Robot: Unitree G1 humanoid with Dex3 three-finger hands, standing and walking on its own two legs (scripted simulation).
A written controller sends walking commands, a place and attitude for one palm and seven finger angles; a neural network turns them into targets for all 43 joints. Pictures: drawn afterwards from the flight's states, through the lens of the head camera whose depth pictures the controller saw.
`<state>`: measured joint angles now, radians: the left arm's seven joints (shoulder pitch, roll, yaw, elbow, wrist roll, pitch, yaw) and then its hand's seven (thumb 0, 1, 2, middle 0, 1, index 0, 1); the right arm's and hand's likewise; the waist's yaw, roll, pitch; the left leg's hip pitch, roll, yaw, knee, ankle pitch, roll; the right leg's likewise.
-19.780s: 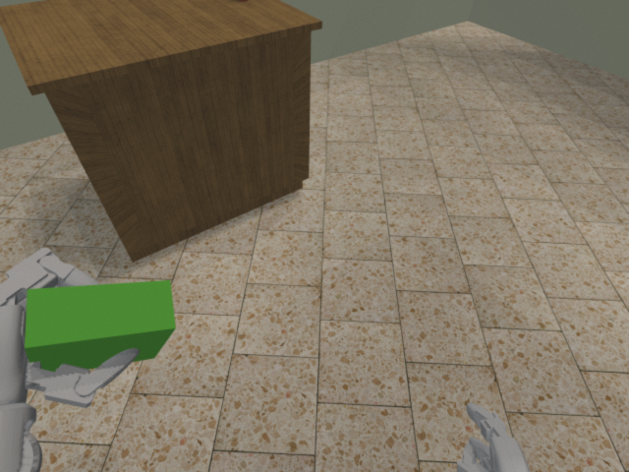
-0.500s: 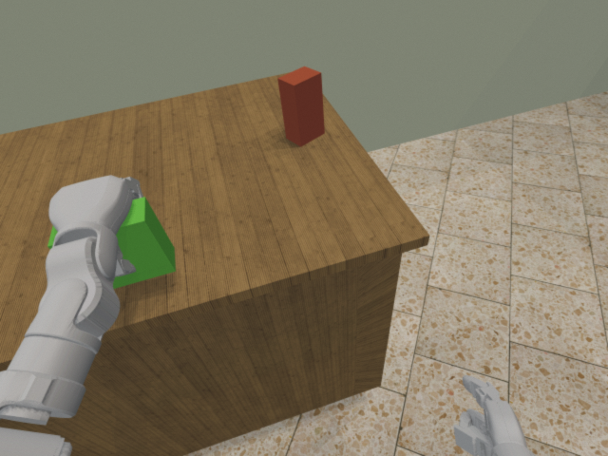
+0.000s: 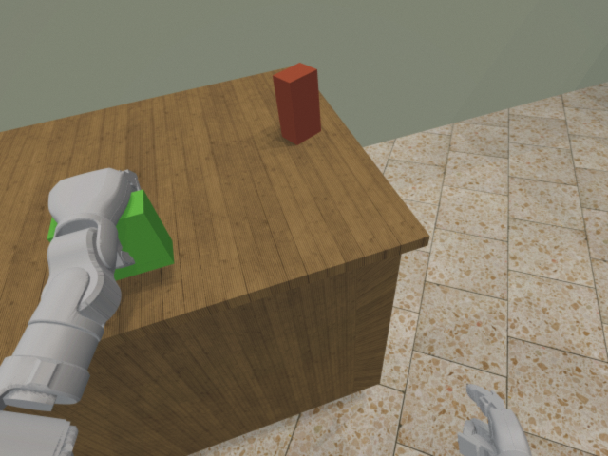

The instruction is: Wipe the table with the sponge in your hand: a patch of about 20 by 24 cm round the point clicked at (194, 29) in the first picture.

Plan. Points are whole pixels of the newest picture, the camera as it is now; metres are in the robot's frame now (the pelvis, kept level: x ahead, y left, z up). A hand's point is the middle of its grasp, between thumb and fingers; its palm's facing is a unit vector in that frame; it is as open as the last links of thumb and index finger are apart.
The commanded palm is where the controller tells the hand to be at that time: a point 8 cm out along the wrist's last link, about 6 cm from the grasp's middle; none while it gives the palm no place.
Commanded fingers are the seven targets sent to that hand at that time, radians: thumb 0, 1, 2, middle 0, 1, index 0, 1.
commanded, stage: move the sponge above the wiping area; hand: left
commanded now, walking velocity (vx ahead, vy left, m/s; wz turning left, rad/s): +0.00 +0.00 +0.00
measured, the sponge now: (123, 247) +0.34 +0.30 +0.10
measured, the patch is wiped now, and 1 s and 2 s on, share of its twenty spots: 0.00 0.00 0.00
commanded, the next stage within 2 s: lower the sponge onto the table in 0.46 s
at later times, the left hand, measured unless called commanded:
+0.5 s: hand (103, 228) +0.33 +0.30 +0.15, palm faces +0.00 +0.00 -1.00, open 9.4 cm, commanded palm +0.30 +0.30 +0.22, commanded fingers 0.00 0.10 1.30 -1.20 -1.60 -1.20 -1.60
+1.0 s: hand (100, 231) +0.33 +0.31 +0.14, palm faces -0.01 -0.01 -1.00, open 9.4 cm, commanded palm +0.30 +0.31 +0.22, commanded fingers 0.00 0.10 1.30 -1.20 -1.60 -1.20 -1.60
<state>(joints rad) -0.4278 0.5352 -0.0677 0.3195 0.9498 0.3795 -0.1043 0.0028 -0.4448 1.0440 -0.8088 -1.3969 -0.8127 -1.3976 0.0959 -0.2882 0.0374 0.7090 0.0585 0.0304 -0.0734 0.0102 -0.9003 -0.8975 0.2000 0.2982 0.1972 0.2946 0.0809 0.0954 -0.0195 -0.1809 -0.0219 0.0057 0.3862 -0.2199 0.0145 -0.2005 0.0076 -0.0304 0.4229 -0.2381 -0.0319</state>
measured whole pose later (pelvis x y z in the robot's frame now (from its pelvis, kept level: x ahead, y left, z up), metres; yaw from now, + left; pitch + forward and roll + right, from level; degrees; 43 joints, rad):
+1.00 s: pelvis +0.00 -0.01 +0.00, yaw +0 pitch +0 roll +1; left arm -0.41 0.57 -0.03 0.32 0.94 0.35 -0.13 0.00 -0.45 1.04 -0.81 -1.40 -0.81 -1.40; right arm 0.09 -0.29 0.04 0.71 0.06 0.03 -0.08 0.01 -0.90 -0.90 0.20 0.30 0.20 0.29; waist 0.08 0.10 -0.02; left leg -0.18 -0.01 0.00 0.39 -0.22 0.01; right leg -0.19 0.02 -0.04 0.42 -0.24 -0.04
